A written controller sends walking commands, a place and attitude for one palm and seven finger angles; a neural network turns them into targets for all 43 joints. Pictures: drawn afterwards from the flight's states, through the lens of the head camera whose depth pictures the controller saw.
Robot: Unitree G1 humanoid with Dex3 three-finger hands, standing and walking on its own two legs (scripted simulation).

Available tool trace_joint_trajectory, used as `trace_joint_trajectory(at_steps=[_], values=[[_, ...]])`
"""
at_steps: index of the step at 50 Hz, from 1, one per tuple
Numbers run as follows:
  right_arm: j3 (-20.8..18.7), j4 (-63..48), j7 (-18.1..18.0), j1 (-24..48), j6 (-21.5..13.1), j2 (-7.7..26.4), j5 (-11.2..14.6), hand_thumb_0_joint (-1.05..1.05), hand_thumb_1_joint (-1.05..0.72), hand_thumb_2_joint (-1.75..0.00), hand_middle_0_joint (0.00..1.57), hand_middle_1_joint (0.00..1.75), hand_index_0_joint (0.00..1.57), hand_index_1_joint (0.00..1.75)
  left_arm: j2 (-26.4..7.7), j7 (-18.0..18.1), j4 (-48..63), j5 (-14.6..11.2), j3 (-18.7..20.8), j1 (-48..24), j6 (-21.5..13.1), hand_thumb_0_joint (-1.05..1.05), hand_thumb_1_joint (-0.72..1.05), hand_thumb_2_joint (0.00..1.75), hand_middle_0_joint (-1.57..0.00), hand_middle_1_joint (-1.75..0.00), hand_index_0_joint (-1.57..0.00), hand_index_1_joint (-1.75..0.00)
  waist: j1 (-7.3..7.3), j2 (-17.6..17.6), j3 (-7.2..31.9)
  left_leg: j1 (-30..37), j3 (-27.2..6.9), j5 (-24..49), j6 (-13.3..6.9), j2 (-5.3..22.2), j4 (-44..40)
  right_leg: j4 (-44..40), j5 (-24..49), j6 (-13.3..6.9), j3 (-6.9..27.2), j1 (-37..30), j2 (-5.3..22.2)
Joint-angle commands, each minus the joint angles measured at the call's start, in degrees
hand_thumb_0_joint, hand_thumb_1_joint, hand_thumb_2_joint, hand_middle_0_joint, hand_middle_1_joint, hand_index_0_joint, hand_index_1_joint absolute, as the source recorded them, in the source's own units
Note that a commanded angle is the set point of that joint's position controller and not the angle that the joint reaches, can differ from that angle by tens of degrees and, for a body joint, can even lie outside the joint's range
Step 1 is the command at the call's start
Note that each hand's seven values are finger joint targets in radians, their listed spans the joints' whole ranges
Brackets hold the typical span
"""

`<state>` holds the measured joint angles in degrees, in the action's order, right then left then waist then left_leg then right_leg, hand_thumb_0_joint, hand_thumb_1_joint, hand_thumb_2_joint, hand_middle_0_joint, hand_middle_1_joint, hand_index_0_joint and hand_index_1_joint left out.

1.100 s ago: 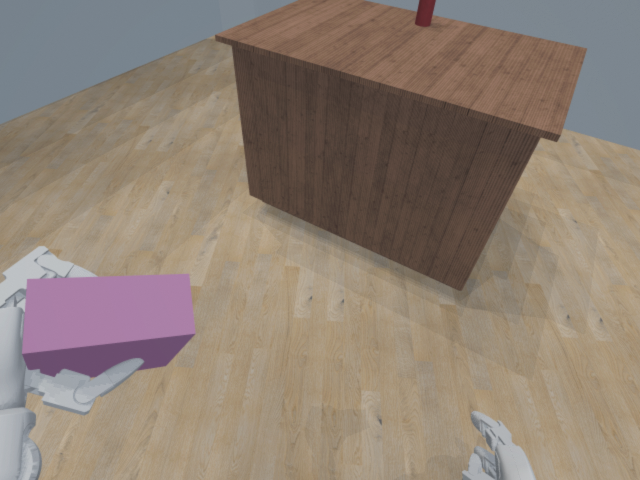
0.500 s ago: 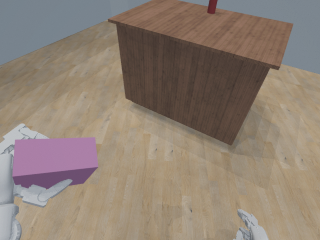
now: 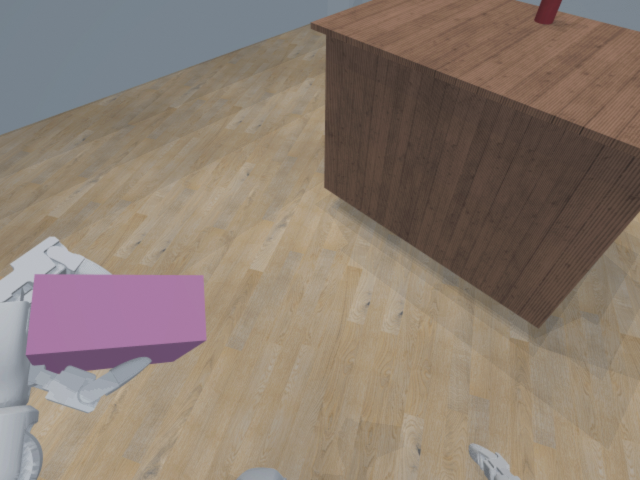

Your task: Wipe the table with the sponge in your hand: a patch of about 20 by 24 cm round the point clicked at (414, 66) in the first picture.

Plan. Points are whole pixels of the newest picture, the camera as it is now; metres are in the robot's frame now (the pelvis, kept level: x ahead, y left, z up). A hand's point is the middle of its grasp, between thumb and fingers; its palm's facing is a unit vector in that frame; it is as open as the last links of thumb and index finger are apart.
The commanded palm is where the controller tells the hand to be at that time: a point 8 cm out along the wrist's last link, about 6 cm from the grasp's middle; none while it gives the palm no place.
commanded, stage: walk to a spot facing it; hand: left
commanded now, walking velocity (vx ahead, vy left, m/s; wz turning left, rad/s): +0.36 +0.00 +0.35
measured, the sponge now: (142, 325) +0.23 +0.18 +0.15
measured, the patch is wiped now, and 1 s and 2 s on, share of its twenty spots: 0.00 0.00 0.00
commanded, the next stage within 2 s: turn to face it in 1.84 s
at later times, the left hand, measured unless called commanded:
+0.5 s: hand (87, 223) +0.31 +0.25 +0.20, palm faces +0.49 -0.74 -0.45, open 10.0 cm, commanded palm +0.25 +0.29 +0.19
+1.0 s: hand (121, 155) +0.42 +0.26 +0.20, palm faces +0.61 -0.65 -0.46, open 10.0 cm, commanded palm +0.36 +0.29 +0.19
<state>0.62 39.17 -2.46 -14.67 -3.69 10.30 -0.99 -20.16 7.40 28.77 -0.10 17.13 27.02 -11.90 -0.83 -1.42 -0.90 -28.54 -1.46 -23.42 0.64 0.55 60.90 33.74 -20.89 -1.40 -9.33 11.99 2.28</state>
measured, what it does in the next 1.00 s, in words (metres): walks ahead, turning left: left foot, then right foot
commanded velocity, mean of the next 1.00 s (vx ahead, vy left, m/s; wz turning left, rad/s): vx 0.36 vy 0.00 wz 0.33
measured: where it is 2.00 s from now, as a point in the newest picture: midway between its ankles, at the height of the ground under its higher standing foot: (315, 377)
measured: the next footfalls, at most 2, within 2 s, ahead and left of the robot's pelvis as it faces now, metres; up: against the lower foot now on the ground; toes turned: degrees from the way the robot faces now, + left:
left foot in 0.24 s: +0.16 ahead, +0.15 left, +0.00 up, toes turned +15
right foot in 0.58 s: +0.27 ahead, -0.14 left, +0.00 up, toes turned -2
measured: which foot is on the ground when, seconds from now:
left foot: up 0.00-0.22, down 0.24-0.58, up 0.60-1.00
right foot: down 0.00-0.24, up 0.26-0.56, down 0.58-1.00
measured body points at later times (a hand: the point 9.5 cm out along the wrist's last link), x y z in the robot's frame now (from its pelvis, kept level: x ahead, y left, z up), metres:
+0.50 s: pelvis +0.13 -0.01 +0.01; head +0.16 -0.01 +0.46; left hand +0.28 +0.28 +0.23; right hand +0.33 -0.17 -0.08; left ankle +0.12 +0.14 -0.73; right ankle +0.20 -0.13 -0.69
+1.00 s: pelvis +0.28 -0.02 +0.00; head +0.32 +0.00 +0.45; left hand +0.38 +0.29 +0.23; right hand +0.51 -0.24 -0.07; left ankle +0.35 +0.11 -0.72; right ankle +0.23 -0.13 -0.73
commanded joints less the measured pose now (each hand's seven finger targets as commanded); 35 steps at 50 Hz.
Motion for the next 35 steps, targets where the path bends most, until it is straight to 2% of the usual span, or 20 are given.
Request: trace_joint_trajectory(at_steps=[1, 4, 7, 9, 10, 11, 12, 13, 14, 15, 17, 20, 23, 27, 28, 29, 30, 31, 32, 35], values=[[-2.42, -10.93, -1.59, 8.02, -1.52, 6.1, 0.43, 0.0, -0.9, -0.9, 0.2, 0.3, 0.2, 0.3, -12.25, 1.6, 7.4, -0.44, 11.53, -0.16, -3.82, 0.0, 0.1, 1.3, -1.2, -1.6, -1.2, -1.6, 1.16, 7.92, -1.18, -13.41, 2.62, 2.11, 0.68, 5.08, 2.76, -17.24, 13.46, -7.13, 16.47, -7.19, 17.8], [-2.16, -11.96, -1.64, 8.1, -1.56, 5.32, 0.31, 0.0, -0.9, -0.9, 0.2, 0.3, 0.2, 0.3, -11.06, 2.26, 8.73, -0.55, 10.51, -4.66, -4.45, 0.0, 0.1, 1.3, -1.2, -1.6, -1.2, -1.6, 1.47, 12.36, -0.03, -6.34, 9.21, 3.23, -0.01, 4.32, -11.8, -14.92, 23.62, -5.75, 7.29, -8.08, 15.64], [-2.73, -13.54, -1.82, 8.22, -2.76, 5.13, 0.42, 0.0, -0.9, -0.9, 0.2, 0.3, 0.2, 0.3, -9.84, 3.43, 11.82, -0.62, 8.72, -6.15, -3.78, 0.0, 0.1, 1.3, -1.2, -1.6, -1.2, -1.6, 2.74, 11.97, 1.63, 3.16, 14.84, 3.86, -1.18, 1.1, -22.0, -10.6, 31.52, -5.66, 5.81, -7.17, 15.28], [-3.48, -14.04, -2.02, 5.95, -3.21, 5.6, 0.63, 0.0, -0.9, -0.9, 0.2, 0.3, 0.2, 0.3, -9.8, 4.22, 15.54, -0.87, 7.91, -7.47, -3.31, 0.0, 0.1, 1.3, -1.2, -1.6, -1.2, -1.6, 0.54, 9.52, 7.95, 15.6, 18.5, 10.11, -1.41, -3.31, -31.31, 2.31, 39.83, -3.15, 1.64, -7.04, 12.96], [-3.94, -14.58, -2.46, 5.56, -3.35, 6.39, 0.88, 0.0, -0.9, -0.9, 0.2, 0.3, 0.2, 0.3, -8.82, 4.28, 17.04, -0.96, 6.61, -7.32, -3.48, 0.0, 0.1, 1.3, -1.2, -1.6, -1.2, -1.6, -0.96, 3.58, 11.45, 26.34, 15.5, 14.1, -2.5, -1.32, -34.07, 13.81, 37.59, -0.77, -0.39, -2.32, 11.48], [-4.24, -15.1, -2.43, 5.88, -3.25, 7.27, 0.92, 0.0, -0.9, -0.9, 0.2, 0.3, 0.2, 0.3, -9.67, 4.67, 20.76, -0.75, 7.77, -7.37, -4.49, 0.0, 0.1, 1.3, -1.2, -1.6, -1.2, -1.6, -1.14, -8.19, 15.73, 38.65, 2.61, 18.01, -6.87, 7.4, -34.25, 26.91, 18.03, 1.87, -1.39, 9.32, 7.09], [-4.0, -14.94, -1.88, 5.7, -3.41, 7.99, 0.73, 0.0, -0.9, -0.9, 0.2, 0.3, 0.2, 0.3, -9.8, 5.13, 22.3, -0.89, 8.03, -7.4, -5.08, 0.0, 0.1, 1.3, -1.2, -1.6, -1.2, -1.6, -0.45, -19.35, 16.07, 43.7, -21.61, 30.74, -14.69, 22.66, -37.78, 39.55, -12.18, 3.05, 2.15, 22.29, 0.96], [-3.51, -14.57, -1.11, 5.59, -3.59, 7.17, 1.22, 0.0, -0.9, -0.9, 0.2, 0.3, 0.2, 0.3, -13.32, 5.33, 21.89, -0.09, 9.57, -9.18, -5.09, 0.0, 0.1, 1.3, -1.2, -1.6, -1.2, -1.6, -0.46, -12.23, 13.42, 40.81, -27.37, 32.65, -17.73, 25.41, -39.59, 45.54, -14.39, 1.89, 7.94, 26.14, 0.8], [-3.85, -13.31, -0.53, 6.79, -3.34, 8.11, 1.34, 0.0, -0.9, -0.9, 0.2, 0.3, 0.2, 0.3, -13.17, 4.04, 16.87, 0.05, 9.83, -9.05, -4.27, 0.0, 0.1, 1.3, -1.2, -1.6, -1.2, -1.6, -0.38, -7.67, 10.49, 32.31, -23.86, 20.92, -16.55, 25.17, -41.7, 45.02, -12.52, 2.01, 10.27, 26.24, 4.34], [-4.75, -13.57, -0.63, 6.85, -3.32, 8.25, 1.58, 0.0, -0.9, -0.9, 0.2, 0.3, 0.2, 0.3, -14.34, 3.56, 18.88, -0.58, 11.87, -8.7, -3.64, 0.0, 0.1, 1.3, -1.2, -1.6, -1.2, -1.6, -0.03, -7.21, 8.84, 28.8, -22.91, 16.04, -16.83, 24.65, -41.96, 42.96, -11.38, 2.82, 10.63, 27.02, 5.71], [-4.38, -13.12, -0.48, 7.17, -3.31, 6.95, 1.93, 0.0, -0.9, -0.9, 0.2, 0.3, 0.2, 0.3, -12.26, 3.27, 20.74, -0.68, 11.61, -4.83, -3.43, 0.0, 0.1, 1.3, -1.2, -1.6, -1.2, -1.6, 0.8, -10.63, 5.32, 22.56, -13.61, 12.66, -14.59, 20.91, -43.27, 37.91, -6.7, 3.5, 9.1, 26.57, 6.86], [-3.86, -13.3, -0.31, 7.31, -4.38, 6.7, 1.75, 0.0, -0.9, -0.9, 0.2, 0.3, 0.2, 0.3, -10.73, 2.78, 20.23, -1.55, 12.24, -0.48, -4.31, 0.0, 0.1, 1.3, -1.2, -1.6, -1.2, -1.6, 1.72, -13.99, 5.68, 14.56, -2.48, 8.28, -10.68, 16.0, -45.2, 23.58, -0.2, 3.73, 3.98, 16.36, 5.67], [-3.44, -12.62, -0.69, 6.75, -4.72, 6.6, 1.44, 0.0, -0.9, -0.9, 0.2, 0.3, 0.2, 0.3, -8.16, 2.1, 13.22, -2.18, 10.44, 0.6, -4.18, 0.0, 0.1, 1.3, -1.2, -1.6, -1.2, -1.6, 1.18, -13.05, 3.98, 9.24, 0.61, 2.17, -9.64, 15.99, -45.84, 13.01, 1.0, 4.48, 0.4, 8.14, 3.61], [-3.43, -11.7, -1.86, 6.36, -3.85, 6.94, 1.43, 0.0, -0.9, -0.9, 0.2, 0.3, 0.2, 0.3, -7.22, 1.72, 6.1, -1.43, 8.27, -3.97, -2.75, 0.0, 0.1, 1.3, -1.2, -1.6, -1.2, -1.6, 1.75, -6.18, 4.06, 6.37, 3.79, -6.05, -6.7, 12.81, -34.75, -0.01, 2.91, 4.87, -3.44, -2.4, 0.22], [-3.12, -11.26, -2.1, 6.05, -3.46, 6.12, 1.5, 0.0, -0.9, -0.9, 0.2, 0.3, 0.2, 0.3, -8.42, 1.86, 5.21, -1.13, 8.42, -6.04, -2.08, 0.0, 0.1, 1.3, -1.2, -1.6, -1.2, -1.6, 1.91, 1.01, 4.99, 3.59, 5.38, -6.48, -5.41, 9.98, -24.16, -5.09, 0.39, 3.68, 0.67, -6.57, 2.37], [-2.98, -11.49, -1.99, 5.84, -3.0, 4.59, 1.72, 0.0, -0.9, -0.9, 0.2, 0.3, 0.2, 0.3, -10.26, 2.06, 5.03, -0.44, 8.98, -7.88, -1.5, 0.0, 0.1, 1.3, -1.2, -1.6, -1.2, -1.6, 2.23, 17.17, 6.36, -5.46, 9.84, -7.62, -3.06, 3.82, -4.79, -13.97, -7.2, -1.29, 18.98, -11.6, 14.23], [-2.49, -12.79, -1.9, 9.48, -3.34, 5.26, 1.39, 0.0, -0.9, -0.9, 0.2, 0.3, 0.2, 0.3, -12.91, 2.42, 3.64, -0.56, 10.81, -7.6, -0.32, 0.0, 0.1, 1.3, -1.2, -1.6, -1.2, -1.6, 3.94, 25.8, 4.8, -16.23, 5.02, -11.13, -1.81, -0.55, 10.22, -19.89, -2.57, -6.57, 38.54, -13.97, 24.52], [-2.03, -12.19, -1.8, 11.2, -3.61, 5.93, 1.08, 0.0, -0.9, -0.9, 0.2, 0.3, 0.2, 0.3, -12.37, 2.23, 6.29, -1.03, 9.5, -11.14, -0.97, 0.0, 0.1, 1.3, -1.2, -1.6, -1.2, -1.6, 3.05, 17.53, 3.07, -17.98, 0.3, -7.34, -1.0, 2.0, 16.17, -20.89, 2.25, -8.34, 37.87, -13.32, 27.4], [-2.89, -10.58, -1.67, 8.39, -3.87, 6.34, 1.13, 0.0, -0.9, -0.9, 0.2, 0.3, 0.2, 0.3, -11.66, 1.82, 5.15, -0.72, 8.8, -11.1, -1.93, 0.0, 0.1, 1.3, -1.2, -1.6, -1.2, -1.6, 1.42, 14.57, 3.19, -16.23, -0.78, -2.33, -0.49, 3.8, 18.51, -19.59, 3.37, -7.29, 34.67, -11.63, 24.9], [-2.41, -9.59, -1.2, 10.59, -1.82, 6.28, 0.93, 0.0, -0.9, -0.9, 0.2, 0.3, 0.2, 0.3, -12.99, 1.63, 11.08, -0.16, 10.08, -9.45, -3.86, 0.0, 0.1, 1.3, -1.2, -1.6, -1.2, -1.6, 1.35, 7.64, 2.22, -15.41, 1.44, 3.19, 0.92, 5.04, 18.69, -16.12, 16.69, -5.35, 16.2, -9.51, 20.22]])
